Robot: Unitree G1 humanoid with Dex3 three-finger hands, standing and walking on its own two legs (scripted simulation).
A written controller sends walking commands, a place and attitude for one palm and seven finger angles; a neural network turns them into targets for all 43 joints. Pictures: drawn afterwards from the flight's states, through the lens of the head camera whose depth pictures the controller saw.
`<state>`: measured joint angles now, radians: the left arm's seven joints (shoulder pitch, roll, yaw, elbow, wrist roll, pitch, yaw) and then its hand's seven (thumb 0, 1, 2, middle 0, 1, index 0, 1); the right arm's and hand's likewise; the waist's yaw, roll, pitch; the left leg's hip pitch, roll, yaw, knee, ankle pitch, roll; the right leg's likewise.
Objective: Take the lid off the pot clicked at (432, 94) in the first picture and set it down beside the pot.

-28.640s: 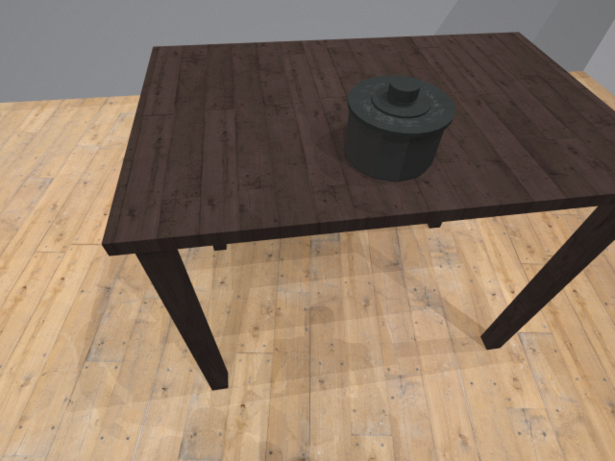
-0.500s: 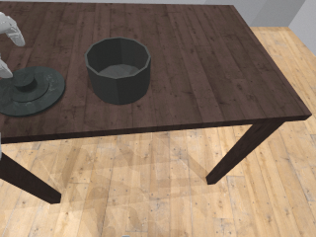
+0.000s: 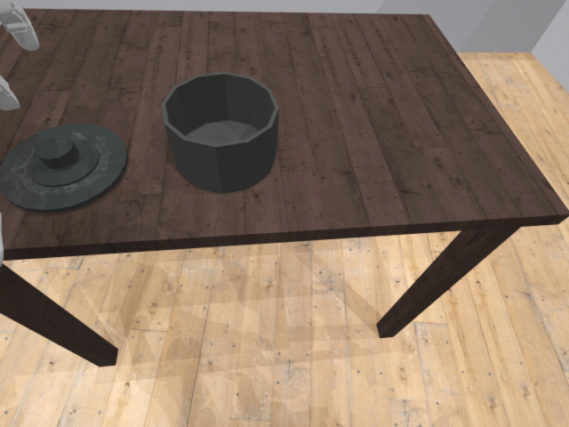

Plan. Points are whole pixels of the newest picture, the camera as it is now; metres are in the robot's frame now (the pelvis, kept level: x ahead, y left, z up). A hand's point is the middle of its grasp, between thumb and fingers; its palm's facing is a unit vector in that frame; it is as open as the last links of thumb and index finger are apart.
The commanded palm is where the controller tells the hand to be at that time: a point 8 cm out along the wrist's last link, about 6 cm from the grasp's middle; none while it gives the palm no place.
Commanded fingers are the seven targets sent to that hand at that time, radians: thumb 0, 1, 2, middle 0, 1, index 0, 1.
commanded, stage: raise the empty hand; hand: left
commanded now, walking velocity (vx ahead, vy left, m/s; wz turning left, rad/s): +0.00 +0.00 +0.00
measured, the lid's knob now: (57, 151) +0.51 +0.31 +0.08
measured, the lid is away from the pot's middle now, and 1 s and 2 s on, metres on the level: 0.24 0.24 0.24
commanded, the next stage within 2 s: draw the hand back to the body in 0.02 s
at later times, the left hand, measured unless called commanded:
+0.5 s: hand (0, 76) +0.48 +0.30 +0.22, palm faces -0.23 -0.07 -0.97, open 11.1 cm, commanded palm +0.43 +0.29 +0.29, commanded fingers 0.00 -0.09 0.82 -0.43 -0.71 -0.43 -0.71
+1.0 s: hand (18, 63) +0.41 +0.23 +0.28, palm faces +0.46 -0.86 -0.21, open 10.6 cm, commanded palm +0.35 +0.27 +0.28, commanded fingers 0.00 0.28 0.85 -0.34 -0.56 -0.34 -0.56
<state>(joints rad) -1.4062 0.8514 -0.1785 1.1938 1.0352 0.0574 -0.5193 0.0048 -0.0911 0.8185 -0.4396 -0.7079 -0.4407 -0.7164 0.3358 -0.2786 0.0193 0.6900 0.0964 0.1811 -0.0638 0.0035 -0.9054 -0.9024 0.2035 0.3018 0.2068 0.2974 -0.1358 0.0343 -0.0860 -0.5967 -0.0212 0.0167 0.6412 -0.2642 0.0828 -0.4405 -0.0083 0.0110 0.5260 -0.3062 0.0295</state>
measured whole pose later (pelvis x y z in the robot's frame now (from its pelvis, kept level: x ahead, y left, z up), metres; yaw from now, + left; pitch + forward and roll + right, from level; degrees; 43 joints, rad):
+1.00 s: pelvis +0.02 -0.05 +0.02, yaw -1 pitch +1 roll -1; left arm -0.55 0.53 0.37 0.34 -0.03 -0.04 0.08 0.00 0.05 0.83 -0.40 -0.65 -0.40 -0.65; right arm 0.21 -0.25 0.04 0.62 0.05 0.03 -0.06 0.01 -0.90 -0.90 0.20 0.30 0.21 0.30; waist -0.01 0.02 0.00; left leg -0.24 0.02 0.02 0.45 -0.23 0.01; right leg -0.11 0.03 0.03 0.37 -0.27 -0.01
